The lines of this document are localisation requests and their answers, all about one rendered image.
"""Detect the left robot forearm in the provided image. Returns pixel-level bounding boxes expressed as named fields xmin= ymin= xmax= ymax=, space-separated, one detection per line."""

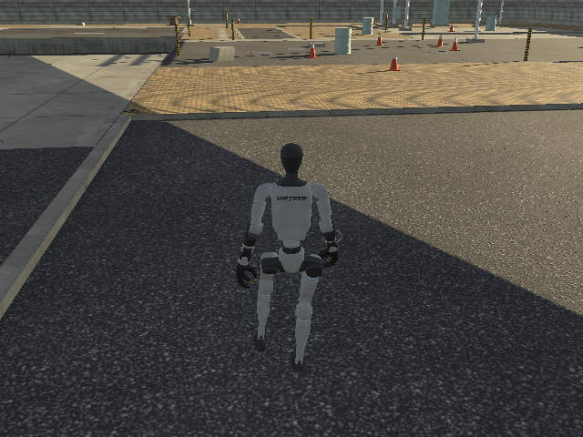
xmin=238 ymin=221 xmax=258 ymax=266

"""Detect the right robot forearm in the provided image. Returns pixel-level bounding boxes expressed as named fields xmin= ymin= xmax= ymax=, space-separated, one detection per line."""
xmin=323 ymin=220 xmax=337 ymax=252

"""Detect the left robot upper arm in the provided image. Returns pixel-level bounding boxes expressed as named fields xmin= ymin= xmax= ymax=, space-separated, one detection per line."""
xmin=249 ymin=183 xmax=273 ymax=235

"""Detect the right robot hand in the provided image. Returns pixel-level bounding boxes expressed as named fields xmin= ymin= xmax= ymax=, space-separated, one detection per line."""
xmin=318 ymin=249 xmax=339 ymax=268

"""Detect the right robot upper arm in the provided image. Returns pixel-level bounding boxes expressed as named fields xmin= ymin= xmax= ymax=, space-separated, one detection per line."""
xmin=311 ymin=183 xmax=333 ymax=233

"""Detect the humanoid robot torso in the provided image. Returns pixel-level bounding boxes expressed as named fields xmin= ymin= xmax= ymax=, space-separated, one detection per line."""
xmin=271 ymin=178 xmax=312 ymax=273

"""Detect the robot right shin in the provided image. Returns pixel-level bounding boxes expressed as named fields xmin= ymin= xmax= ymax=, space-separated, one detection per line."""
xmin=295 ymin=304 xmax=312 ymax=364

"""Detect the left robot hand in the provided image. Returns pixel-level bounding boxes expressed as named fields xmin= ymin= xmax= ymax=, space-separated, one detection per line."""
xmin=236 ymin=263 xmax=257 ymax=289

